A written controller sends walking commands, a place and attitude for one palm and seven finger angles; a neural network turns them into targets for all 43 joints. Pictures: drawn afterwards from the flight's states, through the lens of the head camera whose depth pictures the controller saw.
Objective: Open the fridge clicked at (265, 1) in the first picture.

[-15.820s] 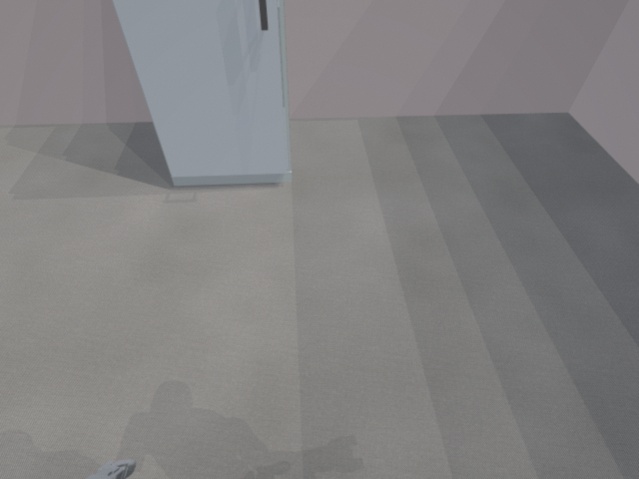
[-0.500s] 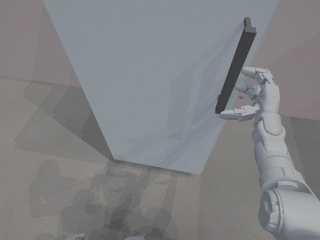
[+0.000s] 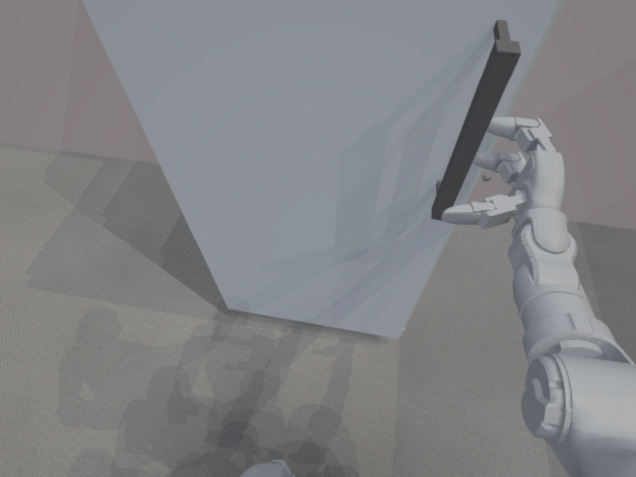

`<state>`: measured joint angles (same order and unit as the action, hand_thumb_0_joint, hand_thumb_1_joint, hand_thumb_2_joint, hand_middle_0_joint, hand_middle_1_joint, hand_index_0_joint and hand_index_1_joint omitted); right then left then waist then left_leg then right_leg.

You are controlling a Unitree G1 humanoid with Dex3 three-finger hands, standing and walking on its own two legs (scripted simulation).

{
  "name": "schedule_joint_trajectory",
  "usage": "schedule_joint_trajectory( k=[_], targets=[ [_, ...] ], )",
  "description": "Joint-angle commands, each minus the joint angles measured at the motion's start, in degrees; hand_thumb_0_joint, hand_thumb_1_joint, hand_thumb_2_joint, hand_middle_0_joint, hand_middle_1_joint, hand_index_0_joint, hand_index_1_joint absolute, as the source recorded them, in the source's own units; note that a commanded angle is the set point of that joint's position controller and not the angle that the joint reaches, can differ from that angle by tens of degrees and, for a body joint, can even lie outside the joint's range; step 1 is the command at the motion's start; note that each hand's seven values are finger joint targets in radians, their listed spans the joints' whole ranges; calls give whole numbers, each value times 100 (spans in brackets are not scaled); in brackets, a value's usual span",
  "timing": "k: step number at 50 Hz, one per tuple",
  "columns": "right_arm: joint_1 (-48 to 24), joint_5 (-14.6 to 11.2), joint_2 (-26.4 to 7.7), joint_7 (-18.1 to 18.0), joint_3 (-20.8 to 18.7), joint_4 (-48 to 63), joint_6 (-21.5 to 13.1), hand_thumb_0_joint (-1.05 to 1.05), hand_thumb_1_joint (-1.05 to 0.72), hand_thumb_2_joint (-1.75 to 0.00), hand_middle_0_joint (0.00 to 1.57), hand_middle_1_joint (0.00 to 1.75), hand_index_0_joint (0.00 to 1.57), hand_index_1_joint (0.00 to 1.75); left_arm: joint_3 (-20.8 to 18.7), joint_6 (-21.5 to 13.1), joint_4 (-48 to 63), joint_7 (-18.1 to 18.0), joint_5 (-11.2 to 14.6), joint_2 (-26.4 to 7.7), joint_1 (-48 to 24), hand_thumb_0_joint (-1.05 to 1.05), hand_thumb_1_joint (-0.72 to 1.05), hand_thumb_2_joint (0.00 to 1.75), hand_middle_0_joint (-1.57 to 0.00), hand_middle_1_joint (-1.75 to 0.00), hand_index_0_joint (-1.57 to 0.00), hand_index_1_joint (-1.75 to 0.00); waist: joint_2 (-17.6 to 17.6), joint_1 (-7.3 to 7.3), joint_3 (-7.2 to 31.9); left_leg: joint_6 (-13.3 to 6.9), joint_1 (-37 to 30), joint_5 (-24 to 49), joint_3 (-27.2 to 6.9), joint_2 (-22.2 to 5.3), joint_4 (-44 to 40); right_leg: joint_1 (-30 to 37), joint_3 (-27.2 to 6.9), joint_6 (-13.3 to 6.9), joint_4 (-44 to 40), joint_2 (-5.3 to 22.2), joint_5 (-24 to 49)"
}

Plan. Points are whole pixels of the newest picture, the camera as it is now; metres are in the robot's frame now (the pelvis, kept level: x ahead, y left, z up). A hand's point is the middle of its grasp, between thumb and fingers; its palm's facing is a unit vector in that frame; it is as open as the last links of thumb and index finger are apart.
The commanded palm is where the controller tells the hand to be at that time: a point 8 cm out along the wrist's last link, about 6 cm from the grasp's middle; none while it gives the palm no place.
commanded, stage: slide the fingers in behind the handle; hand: right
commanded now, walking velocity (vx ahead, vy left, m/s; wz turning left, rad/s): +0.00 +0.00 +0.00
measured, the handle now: (465, 136) +0.52 -0.10 +0.14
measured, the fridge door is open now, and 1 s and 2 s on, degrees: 0 0 0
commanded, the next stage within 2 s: grip the handle and tug to test in 1.90 s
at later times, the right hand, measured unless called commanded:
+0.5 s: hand (474, 180) +0.48 -0.12 +0.11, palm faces +0.03 +1.00 +0.01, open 14.0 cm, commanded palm +0.45 -0.17 +0.12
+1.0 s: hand (461, 177) +0.48 -0.10 +0.11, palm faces +0.03 +1.00 +0.00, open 14.0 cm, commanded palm +0.45 -0.15 +0.12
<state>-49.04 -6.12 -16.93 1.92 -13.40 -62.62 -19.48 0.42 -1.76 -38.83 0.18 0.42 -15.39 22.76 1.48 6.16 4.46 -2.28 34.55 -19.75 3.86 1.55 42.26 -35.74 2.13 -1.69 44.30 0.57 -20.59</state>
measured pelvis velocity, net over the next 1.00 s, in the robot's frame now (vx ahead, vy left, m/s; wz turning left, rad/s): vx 0.01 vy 0.00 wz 0.01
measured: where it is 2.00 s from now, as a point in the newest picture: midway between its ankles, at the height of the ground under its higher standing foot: outside the picture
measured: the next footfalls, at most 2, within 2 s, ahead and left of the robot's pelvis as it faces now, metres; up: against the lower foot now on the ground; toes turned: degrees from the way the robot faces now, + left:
none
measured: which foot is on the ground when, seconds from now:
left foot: down 0.00-1.00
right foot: down 0.00-1.00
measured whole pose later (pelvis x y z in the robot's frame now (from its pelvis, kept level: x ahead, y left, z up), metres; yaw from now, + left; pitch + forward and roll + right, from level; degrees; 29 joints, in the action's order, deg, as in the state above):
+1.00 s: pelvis +0.01 +0.00 +0.00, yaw +0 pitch +12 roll +1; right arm -45.4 -5.9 -12.0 -1.4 -11.0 -57.4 -18.7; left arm 0.4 -1.4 -37.8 1.0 0.3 -14.3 21.4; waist 1.6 5.3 4.9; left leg -2.4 33.0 -20.4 3.3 1.7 41.6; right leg -33.8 2.5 -1.6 43.1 0.6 -21.1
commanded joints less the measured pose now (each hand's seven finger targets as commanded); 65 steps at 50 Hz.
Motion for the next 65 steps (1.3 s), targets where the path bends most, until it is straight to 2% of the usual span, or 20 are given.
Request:
schedule_joint_trajectory(
  k=[1,5,8,11,12,13,16,18,24,25,31,36,41,48,49,51,53,56,59,65],
  targets=[
    [-3271,-74,-977,32,-102,1103,-381,0,50,-30,30,120,30,120,-281,-121,388,-42,22,-867,550,0,90,90,-20,-30,-20,-30,-177,235,2070,117,-655,1657,-314,115,-522,1346,-402,-24,-429,-52,1363],
    [-3211,-41,-1051,34,-182,1119,-441,0,50,-30,30,120,30,120,-273,-137,394,-39,4,-843,559,0,90,90,-20,-30,-20,-30,-30,175,2207,108,-741,1678,-336,91,-518,1364,-383,-30,-438,-71,1358],
    [-3181,-47,-844,78,2,1102,-456,0,50,-30,30,120,30,120,-248,-149,425,-15,8,-831,510,0,90,90,-20,-30,-20,-30,104,202,2027,99,-548,1504,-317,100,-533,1361,-383,-19,-439,-64,1219],
    [-3136,-49,-843,77,-9,1270,-531,0,50,-30,30,120,30,120,-268,-159,458,1,3,-829,507,0,90,90,-20,-30,-20,-30,95,181,2211,95,-642,1592,-316,96,-506,1460,-381,-23,-428,-68,1318],
    [-2958,-49,-931,78,-107,1299,-544,0,50,-30,30,120,30,120,-279,-156,481,1,4,-836,510,0,90,90,-20,-30,-20,-30,66,77,2319,83,-720,1616,-317,101,-485,1452,-380,-18,-420,-75,1347],
    [-2933,-69,-782,94,19,1316,-525,0,50,-30,30,120,30,120,-267,-156,510,4,11,-814,474,0,90,90,-20,-30,-20,-30,65,132,2301,101,-735,1653,-335,97,-508,1446,-338,-32,-414,-78,1327],
    [-2655,-92,-1047,98,-235,1169,-441,0,50,-30,30,120,30,120,-266,-118,532,-6,35,-833,468,0,90,90,-20,-30,-20,-30,-105,27,2126,107,-913,1639,-355,82,-534,1160,-303,-38,-469,-89,1195],
    [-2669,-69,-998,83,-162,1148,-341,0,50,-30,30,120,30,120,-243,-97,566,-27,40,-819,430,0,90,90,-20,-30,-20,-30,-191,61,1949,121,-926,1592,-366,72,-578,1026,-267,-58,-508,-95,1077],
    [-2561,-56,-1120,-70,-340,1685,-440,0,50,-30,30,120,30,120,-262,-87,680,-27,25,-781,402,0,90,90,-20,-30,-20,-30,-71,-65,2308,101,-1199,1861,-389,74,-515,1216,-243,-52,-482,-97,1360],
    [-2554,-69,-897,-64,-180,1768,-464,0,50,-30,30,120,30,120,-257,-105,700,-10,19,-754,379,0,90,90,-20,-30,-20,-30,-27,-29,2365,118,-1166,1952,-384,86,-501,1301,-239,-50,-477,-98,1438],
    [-2302,-29,-740,-37,-39,1613,-313,0,50,-30,30,120,30,120,-289,-82,623,-4,44,-767,379,0,90,90,-20,-30,-20,-30,-63,5,2073,115,-1002,2018,-349,89,-535,1325,-235,-39,-466,-75,1513],
    [-2661,-105,-452,-73,176,1583,-171,0,50,-30,30,120,30,120,-279,-73,581,-27,60,-744,352,0,90,90,-20,-30,-20,-30,-53,117,1919,108,-801,1829,-312,87,-599,1427,-295,-30,-502,-74,1416],
    [-2569,-90,-494,-209,42,1806,-346,0,50,-30,30,120,30,120,-289,-125,560,12,0,-728,393,0,90,90,-20,-30,-20,-30,-32,-10,2410,96,-993,2218,-296,96,-436,1613,-312,-4,-419,-75,1903],
    [-2415,3,-264,-298,246,1829,-334,0,50,-30,30,120,30,120,-297,-111,573,57,-5,-714,335,0,90,90,-20,-30,-20,-30,0,14,2260,94,-954,2244,-291,100,-451,1604,-281,-4,-433,-76,1881],
    [-2299,-20,-432,-322,52,1791,-304,0,50,-30,30,120,30,120,-311,-99,572,51,-8,-740,389,0,90,90,-20,-30,-20,-30,-247,-39,2311,89,-1098,2298,-278,104,-440,1523,-292,-12,-423,-79,1937],
    [-2473,-30,-96,-321,378,1928,-254,0,50,-30,30,120,30,120,-296,-96,594,52,10,-695,324,0,90,90,-20,-30,-20,-30,-134,67,2278,107,-999,2309,-266,100,-468,1620,-281,-7,-449,-70,1928],
    [-2521,-14,1,-351,421,1948,-250,0,50,-30,30,120,30,120,-314,-121,559,63,-4,-685,333,0,90,90,-20,-30,-20,-30,-109,51,2189,102,-884,2209,-250,111,-484,1671,-304,4,-445,-65,1906],
    [-2440,-18,-26,-432,373,2052,-277,0,50,-30,30,120,30,120,-314,-136,551,72,-12,-687,320,0,90,90,-20,-30,-20,-30,-5,15,2258,92,-904,2206,-258,105,-475,1704,-298,13,-443,-65,1923],
    [-2156,2,-203,-532,152,1916,-245,0,50,-30,30,120,30,120,-318,-129,557,79,-31,-700,351,0,90,90,-20,-30,-20,-30,-371,-53,2189,106,-1153,2284,-286,92,-512,1463,-244,-25,-471,-93,1835],
    [-2072,133,-336,-643,75,1887,-196,0,50,-30,30,120,30,120,-265,-71,665,55,-35,-648,225,0,90,90,-20,-30,-20,-30,-376,-108,1942,142,-1376,2250,-389,38,-597,1101,-128,-51,-570,-144,1472]
  ],
)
